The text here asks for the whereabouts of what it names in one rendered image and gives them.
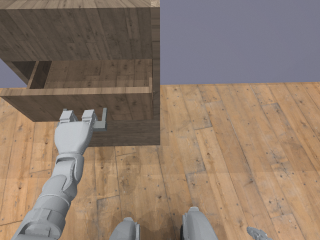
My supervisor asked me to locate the drawer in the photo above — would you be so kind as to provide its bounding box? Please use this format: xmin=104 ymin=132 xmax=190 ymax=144
xmin=0 ymin=59 xmax=154 ymax=122

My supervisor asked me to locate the robot right thigh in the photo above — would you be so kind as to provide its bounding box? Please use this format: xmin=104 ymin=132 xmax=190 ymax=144
xmin=182 ymin=211 xmax=219 ymax=240

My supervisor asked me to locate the robot right hand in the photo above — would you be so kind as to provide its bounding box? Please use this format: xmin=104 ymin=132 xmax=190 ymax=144
xmin=246 ymin=226 xmax=273 ymax=240

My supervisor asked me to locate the robot left hand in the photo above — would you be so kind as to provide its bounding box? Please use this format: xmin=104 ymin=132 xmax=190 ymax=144
xmin=54 ymin=109 xmax=98 ymax=156

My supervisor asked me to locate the cabinet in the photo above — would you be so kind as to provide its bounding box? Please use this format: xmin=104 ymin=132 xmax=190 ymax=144
xmin=0 ymin=0 xmax=160 ymax=147

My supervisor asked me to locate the robot left forearm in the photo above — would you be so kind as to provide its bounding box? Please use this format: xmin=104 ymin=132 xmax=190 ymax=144
xmin=11 ymin=152 xmax=85 ymax=240

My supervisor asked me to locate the right robot shin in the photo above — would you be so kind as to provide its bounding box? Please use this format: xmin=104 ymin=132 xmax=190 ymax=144
xmin=184 ymin=206 xmax=199 ymax=240

